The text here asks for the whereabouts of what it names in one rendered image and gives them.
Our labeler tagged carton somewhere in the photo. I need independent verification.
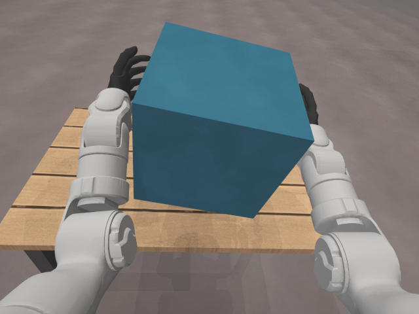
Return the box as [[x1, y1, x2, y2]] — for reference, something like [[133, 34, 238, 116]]
[[132, 22, 314, 218]]

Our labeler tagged table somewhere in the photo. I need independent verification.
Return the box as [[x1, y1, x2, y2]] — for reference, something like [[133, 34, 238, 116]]
[[0, 107, 322, 273]]

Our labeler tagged left robot hand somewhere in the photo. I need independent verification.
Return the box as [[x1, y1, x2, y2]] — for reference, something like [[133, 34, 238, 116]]
[[107, 46, 151, 101]]

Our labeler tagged robot right upper arm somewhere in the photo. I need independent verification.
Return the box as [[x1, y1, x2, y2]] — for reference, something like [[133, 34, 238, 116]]
[[314, 232, 419, 314]]

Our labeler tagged robot right forearm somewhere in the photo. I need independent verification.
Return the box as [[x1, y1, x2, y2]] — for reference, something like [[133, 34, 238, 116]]
[[297, 124, 401, 282]]

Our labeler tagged right robot hand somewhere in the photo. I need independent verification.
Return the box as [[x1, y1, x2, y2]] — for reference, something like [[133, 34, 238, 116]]
[[299, 83, 318, 125]]

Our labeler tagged robot left forearm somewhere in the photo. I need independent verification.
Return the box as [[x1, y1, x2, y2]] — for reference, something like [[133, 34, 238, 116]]
[[55, 88, 132, 262]]

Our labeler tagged robot left upper arm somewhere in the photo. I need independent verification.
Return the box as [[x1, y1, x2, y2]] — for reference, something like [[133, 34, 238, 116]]
[[0, 210, 137, 314]]

